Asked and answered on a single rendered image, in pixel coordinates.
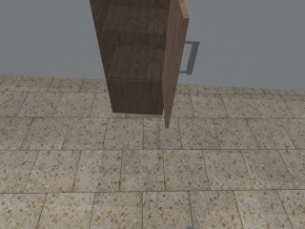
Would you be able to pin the cupboard door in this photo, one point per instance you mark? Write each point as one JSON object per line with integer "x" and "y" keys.
{"x": 178, "y": 22}

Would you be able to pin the handle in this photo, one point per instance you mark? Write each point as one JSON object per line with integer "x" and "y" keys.
{"x": 194, "y": 48}

